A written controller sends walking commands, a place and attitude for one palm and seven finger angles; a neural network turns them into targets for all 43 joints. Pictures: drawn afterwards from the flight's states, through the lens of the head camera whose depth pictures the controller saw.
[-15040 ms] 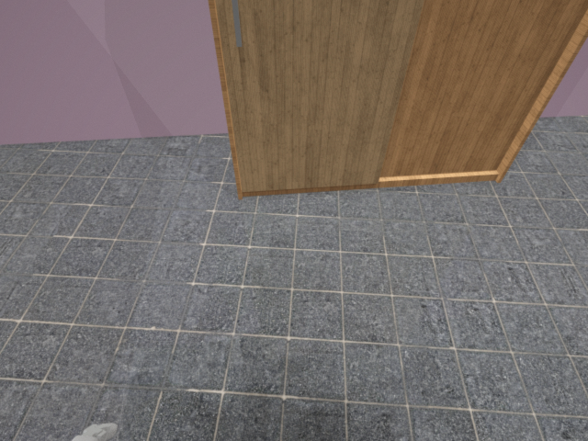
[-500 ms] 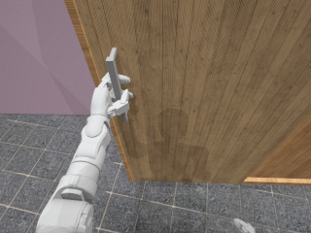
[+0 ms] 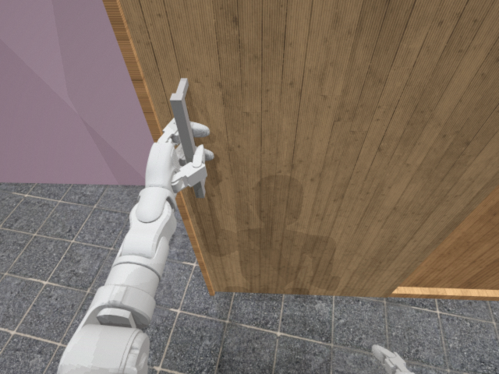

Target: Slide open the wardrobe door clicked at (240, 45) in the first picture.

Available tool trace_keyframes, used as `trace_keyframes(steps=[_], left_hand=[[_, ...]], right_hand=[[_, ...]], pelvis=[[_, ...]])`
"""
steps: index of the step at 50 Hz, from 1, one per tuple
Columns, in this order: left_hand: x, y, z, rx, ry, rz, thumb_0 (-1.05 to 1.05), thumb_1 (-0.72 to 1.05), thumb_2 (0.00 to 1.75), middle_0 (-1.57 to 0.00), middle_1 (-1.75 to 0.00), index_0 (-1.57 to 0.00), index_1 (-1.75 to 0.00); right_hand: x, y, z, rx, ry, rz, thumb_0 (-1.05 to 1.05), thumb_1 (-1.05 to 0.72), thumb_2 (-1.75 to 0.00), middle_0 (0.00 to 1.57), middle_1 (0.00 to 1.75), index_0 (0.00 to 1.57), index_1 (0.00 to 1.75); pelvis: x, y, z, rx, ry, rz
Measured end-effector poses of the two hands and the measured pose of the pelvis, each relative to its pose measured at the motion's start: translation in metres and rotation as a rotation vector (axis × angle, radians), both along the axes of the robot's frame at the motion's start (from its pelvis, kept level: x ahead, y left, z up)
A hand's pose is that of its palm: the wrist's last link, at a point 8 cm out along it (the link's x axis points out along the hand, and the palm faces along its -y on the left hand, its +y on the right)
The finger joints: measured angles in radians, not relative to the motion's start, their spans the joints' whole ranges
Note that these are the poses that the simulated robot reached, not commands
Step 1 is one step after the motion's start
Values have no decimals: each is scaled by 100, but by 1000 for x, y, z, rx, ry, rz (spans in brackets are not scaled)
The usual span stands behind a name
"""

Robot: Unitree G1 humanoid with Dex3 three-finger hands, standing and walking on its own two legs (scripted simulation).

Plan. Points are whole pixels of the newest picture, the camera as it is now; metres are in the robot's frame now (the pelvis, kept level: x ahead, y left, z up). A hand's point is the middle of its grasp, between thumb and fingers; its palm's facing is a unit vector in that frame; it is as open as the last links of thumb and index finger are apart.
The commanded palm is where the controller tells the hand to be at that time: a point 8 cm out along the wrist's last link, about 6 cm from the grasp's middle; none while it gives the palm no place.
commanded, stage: grip the handle and tug to test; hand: left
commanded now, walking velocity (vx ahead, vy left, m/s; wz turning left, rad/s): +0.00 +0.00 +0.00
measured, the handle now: (192, 145) +0.47 +0.12 +0.11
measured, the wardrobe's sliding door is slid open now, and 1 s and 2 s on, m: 0.00 0.00 0.01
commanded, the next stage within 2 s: tug the door sideways, standing still in 0.20 s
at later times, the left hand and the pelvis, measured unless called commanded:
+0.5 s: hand (201, 168) +0.41 +0.10 +0.12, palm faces -0.02 -1.00 +0.00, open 5.5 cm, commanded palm +0.38 +0.13 +0.11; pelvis +0.02 +0.01 +0.00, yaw +1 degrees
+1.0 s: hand (203, 168) +0.41 +0.09 +0.11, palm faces +0.04 -1.00 -0.04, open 5.6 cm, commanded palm +0.38 +0.09 +0.11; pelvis +0.00 +0.01 -0.01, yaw +3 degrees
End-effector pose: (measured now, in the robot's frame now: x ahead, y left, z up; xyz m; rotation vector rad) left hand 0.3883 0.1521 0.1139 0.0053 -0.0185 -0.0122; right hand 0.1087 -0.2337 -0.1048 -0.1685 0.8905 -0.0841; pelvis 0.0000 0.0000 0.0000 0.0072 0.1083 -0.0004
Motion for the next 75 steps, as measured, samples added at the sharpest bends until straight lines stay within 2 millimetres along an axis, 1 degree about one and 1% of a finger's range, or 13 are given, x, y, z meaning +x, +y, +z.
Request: trace_keyframes(steps=[8,16,22,27,33,40,49,55,60,64,66,70,75], left_hand=[[-3,1,0,-9,-3,-12,2,81,81,-33,-140,-33,-139],[-6,1,1,-15,1,-25,2,81,81,-28,-138,-28,-134],[-4,1,1,-6,8,-19,2,79,83,-32,-137,-31,-135],[-2,0,1,-5,21,6,2,78,84,-36,-138,-36,-138],[-3,-1,2,3,23,24,2,78,85,-36,-139,-36,-139],[-3,-3,2,14,20,36,1,80,84,-35,-140,-33,-140],[-4,-5,1,33,8,50,1,81,83,-34,-140,-28,-140],[-5,-5,1,36,4,51,0,82,83,-34,-140,-27,-140],[-5,-5,1,37,3,53,0,82,84,-34,-140,-27,-140],[-4,-5,1,39,0,52,0,81,84,-34,-140,-27,-140],[-4,-3,1,72,-6,41,-1,80,83,-36,-140,-28,-140],[-3,-1,1,103,-20,31,-1,78,83,-39,-139,-29,-140],[-3,-2,0,114,-35,47,-2,77,84,-42,-139,-29,-140]], right_hand=[[7,-1,5,6,-16,-22,1,-90,-90,20,30,20,30],[28,-1,12,4,-37,-36,1,-90,-90,20,30,20,30],[46,4,11,-19,-23,0,1,-90,-90,20,30,20,30],[53,12,7,-23,-7,46,1,-90,-90,20,30,20,30],[48,26,2,0,-1,80,1,-90,-90,20,30,20,30],[26,34,-7,27,31,97,1,-90,-90,20,30,20,30],[-4,27,-17,29,82,101,1,-90,-90,20,30,20,30],[-13,18,-19,17,89,97,1,-90,-90,20,30,20,30],[-11,11,-17,7,72,101,1,-90,-90,20,30,20,30],[-6,8,-15,2,52,107,1,-90,-90,20,30,20,30],[-2,5,-14,-11,54,75,1,-90,-90,20,30,20,30],[10,1,-12,-47,46,1,1,-90,-90,20,30,20,30],[31,0,-18,-48,44,5,1,-90,-90,20,30,20,30]], pelvis=[[9,0,2,-3,1,-19],[22,3,3,-11,-1,-29],[26,5,3,-17,-2,3],[23,7,1,-18,3,29],[16,10,-1,-15,2,44],[6,11,-3,-13,1,52],[-3,10,-6,-10,6,58],[-6,7,-7,-7,7,58],[-8,3,-7,-5,8,60],[-8,1,-7,-3,8,62],[-9,-1,-6,-1,-9,55],[-8,-4,-6,0,-44,40],[3,-16,-9,1,-86,50]])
